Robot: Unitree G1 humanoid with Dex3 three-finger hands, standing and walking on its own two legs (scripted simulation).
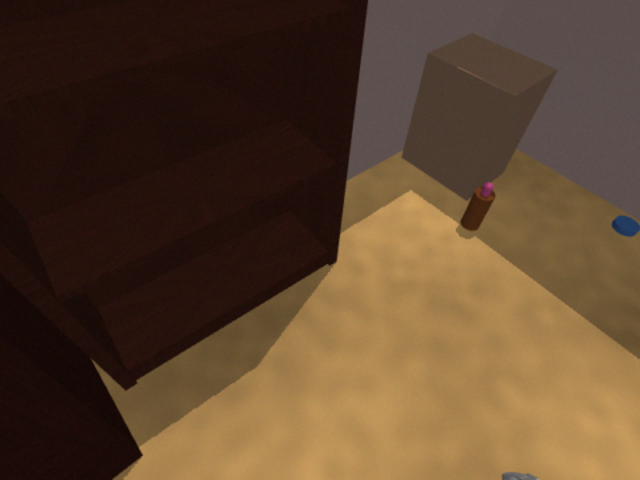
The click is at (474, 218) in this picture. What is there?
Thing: necked bottle
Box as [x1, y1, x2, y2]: [461, 182, 494, 230]
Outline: 489,182 485,183 482,187 476,188 461,219 462,226 469,230 474,230 478,227 494,198 494,193 491,190 493,185
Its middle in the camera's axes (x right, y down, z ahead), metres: +0.66 -0.15 +1.62
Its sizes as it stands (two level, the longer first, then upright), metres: 0.081 0.081 0.240
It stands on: the floor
